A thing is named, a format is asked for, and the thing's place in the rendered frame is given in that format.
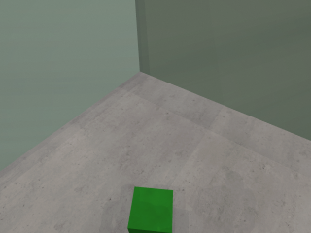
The carton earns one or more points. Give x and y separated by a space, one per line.
151 211

